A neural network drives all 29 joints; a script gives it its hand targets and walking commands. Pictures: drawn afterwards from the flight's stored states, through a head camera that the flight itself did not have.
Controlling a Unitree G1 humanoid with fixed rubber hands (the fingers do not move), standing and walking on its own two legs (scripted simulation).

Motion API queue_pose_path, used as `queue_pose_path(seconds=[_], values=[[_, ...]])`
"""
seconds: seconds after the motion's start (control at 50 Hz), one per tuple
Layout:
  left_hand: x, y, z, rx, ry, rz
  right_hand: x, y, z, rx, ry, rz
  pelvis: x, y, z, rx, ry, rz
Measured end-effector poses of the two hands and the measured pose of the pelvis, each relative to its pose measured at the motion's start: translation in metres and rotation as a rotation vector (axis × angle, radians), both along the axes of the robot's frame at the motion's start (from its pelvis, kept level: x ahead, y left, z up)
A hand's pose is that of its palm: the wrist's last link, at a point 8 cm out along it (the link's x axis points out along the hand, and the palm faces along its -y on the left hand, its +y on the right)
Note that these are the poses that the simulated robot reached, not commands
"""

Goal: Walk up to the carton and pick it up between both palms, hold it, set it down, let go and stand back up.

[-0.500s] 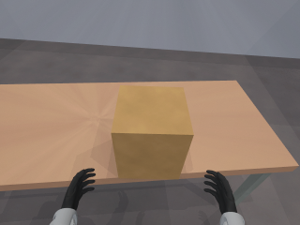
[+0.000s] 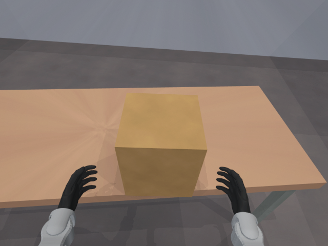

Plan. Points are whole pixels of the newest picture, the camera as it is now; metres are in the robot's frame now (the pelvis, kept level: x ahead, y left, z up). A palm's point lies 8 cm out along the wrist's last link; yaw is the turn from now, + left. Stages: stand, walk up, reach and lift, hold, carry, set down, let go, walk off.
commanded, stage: reach and lift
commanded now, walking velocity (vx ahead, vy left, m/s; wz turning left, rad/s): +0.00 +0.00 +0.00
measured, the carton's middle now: (160, 146) +0.42 +0.05 -0.01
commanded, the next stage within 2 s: none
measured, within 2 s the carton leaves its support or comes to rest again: neither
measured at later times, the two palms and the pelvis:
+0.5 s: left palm (71, 160) +0.31 +0.25 +0.06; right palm (234, 164) +0.33 -0.15 +0.05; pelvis +0.00 +0.00 +0.01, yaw -1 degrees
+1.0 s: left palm (68, 122) +0.37 +0.27 +0.12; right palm (237, 127) +0.40 -0.15 +0.11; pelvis +0.00 +0.00 +0.01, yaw -1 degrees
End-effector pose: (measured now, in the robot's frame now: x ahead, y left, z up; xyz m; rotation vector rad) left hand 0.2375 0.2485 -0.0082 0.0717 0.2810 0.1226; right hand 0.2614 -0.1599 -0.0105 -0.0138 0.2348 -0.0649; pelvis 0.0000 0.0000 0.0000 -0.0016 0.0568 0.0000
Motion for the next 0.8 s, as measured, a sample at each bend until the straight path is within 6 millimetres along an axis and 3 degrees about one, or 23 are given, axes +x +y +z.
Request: queue_pose_path(seconds=[0.32, 0.54, 0.8], values=[[0.052, 0.005, 0.048, -0.023, -0.036, 0.000, 0.057, 0.013, 0.045, -0.022, -0.012, 0.010, 0.007, 0.004, 0.007, -0.004, -0.008, -0.014], [0.073, 0.007, 0.070, -0.040, -0.019, 0.020, 0.075, 0.015, 0.065, -0.026, 0.012, -0.003, 0.003, 0.004, 0.010, -0.004, -0.016, -0.020], [0.116, 0.010, 0.104, -0.032, -0.012, 0.024, 0.115, 0.021, 0.098, -0.011, 0.022, 0.002, -0.003, 0.002, 0.011, -0.004, 0.028, -0.023]])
